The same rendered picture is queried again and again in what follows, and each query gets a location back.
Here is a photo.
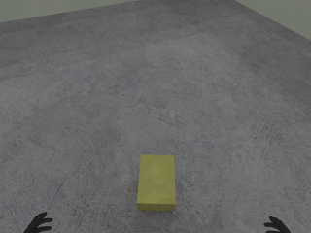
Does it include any carton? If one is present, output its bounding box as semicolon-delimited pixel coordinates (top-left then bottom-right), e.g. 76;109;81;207
136;154;176;212

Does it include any right robot hand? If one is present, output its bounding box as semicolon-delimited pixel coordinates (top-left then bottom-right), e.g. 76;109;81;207
264;216;291;233

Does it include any left robot hand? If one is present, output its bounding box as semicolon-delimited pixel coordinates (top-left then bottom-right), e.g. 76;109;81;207
23;212;53;233

